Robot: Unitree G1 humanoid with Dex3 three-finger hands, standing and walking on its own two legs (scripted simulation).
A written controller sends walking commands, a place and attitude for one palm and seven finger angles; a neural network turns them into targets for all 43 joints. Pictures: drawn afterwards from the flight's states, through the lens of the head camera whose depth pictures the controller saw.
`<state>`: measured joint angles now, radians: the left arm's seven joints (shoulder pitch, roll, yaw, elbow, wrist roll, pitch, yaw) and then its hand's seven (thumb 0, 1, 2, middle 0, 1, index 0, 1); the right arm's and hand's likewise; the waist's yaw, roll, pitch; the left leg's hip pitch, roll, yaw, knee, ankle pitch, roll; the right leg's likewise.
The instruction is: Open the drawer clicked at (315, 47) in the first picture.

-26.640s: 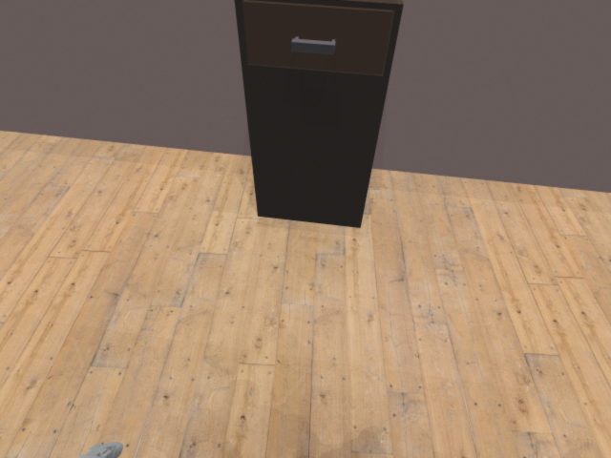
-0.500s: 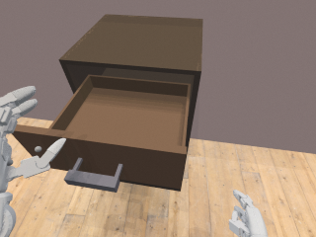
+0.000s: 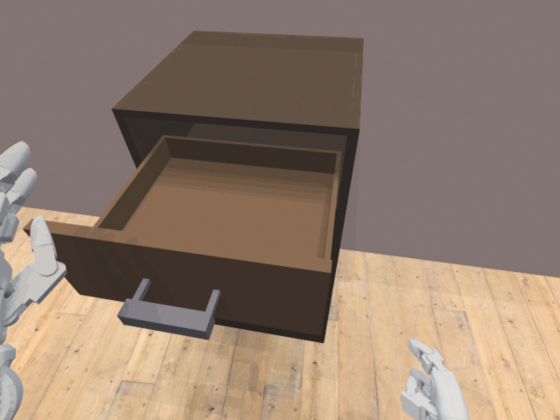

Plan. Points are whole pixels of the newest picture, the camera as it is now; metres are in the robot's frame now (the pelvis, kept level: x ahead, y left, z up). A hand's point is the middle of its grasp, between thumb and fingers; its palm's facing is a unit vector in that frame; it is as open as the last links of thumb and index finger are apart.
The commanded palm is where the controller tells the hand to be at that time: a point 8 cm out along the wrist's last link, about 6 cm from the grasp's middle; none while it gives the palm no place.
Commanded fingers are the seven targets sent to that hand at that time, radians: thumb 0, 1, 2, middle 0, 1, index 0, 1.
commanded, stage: step back with the hand held close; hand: left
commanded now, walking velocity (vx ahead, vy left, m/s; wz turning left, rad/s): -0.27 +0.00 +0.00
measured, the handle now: (173, 304) +0.25 +0.20 +0.04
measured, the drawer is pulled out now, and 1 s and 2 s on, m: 0.30 0.30 0.30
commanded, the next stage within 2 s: stop stepping back and stand still in 1.06 s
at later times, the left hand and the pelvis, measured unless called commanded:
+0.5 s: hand (26, 320) +0.14 +0.24 +0.21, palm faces +0.44 -0.73 -0.52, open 7.4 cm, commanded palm +0.07 +0.29 +0.23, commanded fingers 0.00 0.90 0.90 -0.20 -0.30 -0.20 -0.30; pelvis -0.06 +0.01 -0.02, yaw +1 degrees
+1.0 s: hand out of the picture +0.04 +0.21 +0.22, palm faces +0.48 -0.76 -0.44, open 7.4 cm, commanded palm -0.02 +0.26 +0.23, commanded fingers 0.00 0.90 0.90 -0.20 -0.30 -0.20 -0.30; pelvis -0.15 -0.02 -0.02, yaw +0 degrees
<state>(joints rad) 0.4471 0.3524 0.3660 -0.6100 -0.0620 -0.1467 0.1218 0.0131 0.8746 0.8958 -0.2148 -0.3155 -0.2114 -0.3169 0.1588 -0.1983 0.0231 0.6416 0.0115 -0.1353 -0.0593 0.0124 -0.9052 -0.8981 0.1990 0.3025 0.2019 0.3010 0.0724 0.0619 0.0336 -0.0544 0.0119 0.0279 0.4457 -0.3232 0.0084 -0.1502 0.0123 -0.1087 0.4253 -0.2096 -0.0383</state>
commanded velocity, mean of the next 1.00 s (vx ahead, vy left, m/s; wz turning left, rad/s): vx -0.30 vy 0.00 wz -0.03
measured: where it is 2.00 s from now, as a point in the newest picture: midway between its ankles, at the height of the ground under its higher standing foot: outside the picture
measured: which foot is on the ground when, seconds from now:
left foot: down 0.00-0.98, up 1.00-1.00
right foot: down 0.00-0.76, up 0.78-0.94, down 0.96-1.00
